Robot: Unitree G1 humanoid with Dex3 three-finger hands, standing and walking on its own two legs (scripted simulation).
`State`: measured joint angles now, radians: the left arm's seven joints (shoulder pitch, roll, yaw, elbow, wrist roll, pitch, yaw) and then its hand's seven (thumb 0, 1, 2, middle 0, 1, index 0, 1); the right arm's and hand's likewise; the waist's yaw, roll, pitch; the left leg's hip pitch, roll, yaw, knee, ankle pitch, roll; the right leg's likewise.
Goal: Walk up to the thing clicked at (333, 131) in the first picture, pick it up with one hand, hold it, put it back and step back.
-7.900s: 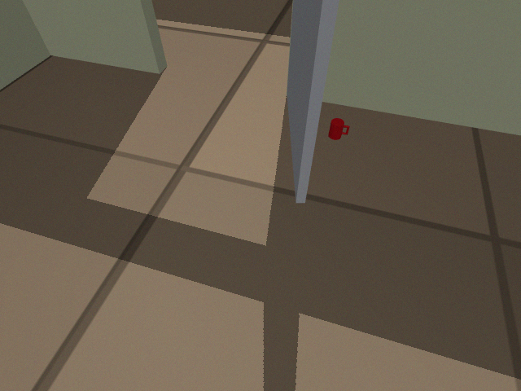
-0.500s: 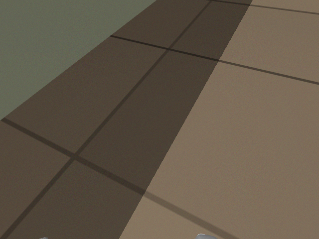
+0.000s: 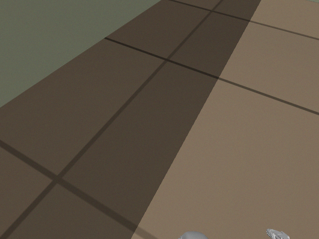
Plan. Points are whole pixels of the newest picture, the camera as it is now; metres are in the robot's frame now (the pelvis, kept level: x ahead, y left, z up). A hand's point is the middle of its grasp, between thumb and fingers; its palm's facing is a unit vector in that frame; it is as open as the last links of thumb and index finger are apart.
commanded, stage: walk up
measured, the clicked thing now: out of the picture +0.12 +1.44 -0.71
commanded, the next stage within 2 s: stand in 1.78 s
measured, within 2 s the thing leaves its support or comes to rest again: neither
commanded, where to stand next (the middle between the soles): +0.40 +0.00 m, yaw -1 degrees
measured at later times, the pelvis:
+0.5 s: pelvis +0.18 -0.02 +0.00, yaw +0 degrees
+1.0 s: pelvis +0.33 +0.01 -0.01, yaw -1 degrees
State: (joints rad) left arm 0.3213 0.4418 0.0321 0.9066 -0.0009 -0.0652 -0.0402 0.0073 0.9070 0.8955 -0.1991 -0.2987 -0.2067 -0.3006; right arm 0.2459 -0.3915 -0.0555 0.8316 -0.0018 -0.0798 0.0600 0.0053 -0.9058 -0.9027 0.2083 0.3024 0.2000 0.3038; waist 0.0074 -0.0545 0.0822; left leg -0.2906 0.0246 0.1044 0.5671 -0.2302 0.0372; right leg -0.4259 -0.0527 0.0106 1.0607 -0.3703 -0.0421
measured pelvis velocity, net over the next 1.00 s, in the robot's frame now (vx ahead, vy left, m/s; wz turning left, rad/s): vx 0.33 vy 0.01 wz -0.02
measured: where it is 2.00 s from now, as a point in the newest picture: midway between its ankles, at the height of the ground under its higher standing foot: (151, 213)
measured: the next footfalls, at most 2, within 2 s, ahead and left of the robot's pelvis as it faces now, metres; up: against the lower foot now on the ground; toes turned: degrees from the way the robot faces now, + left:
right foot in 0.24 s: +0.23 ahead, -0.15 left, +0.00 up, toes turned -5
left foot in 0.62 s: +0.37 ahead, +0.14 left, +0.00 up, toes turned +1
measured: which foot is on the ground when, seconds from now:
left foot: down 0.00-0.24, up 0.26-0.60, down 0.62-1.00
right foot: up 0.00-0.22, down 0.24-0.64, up 0.66-0.98, down 1.00-1.00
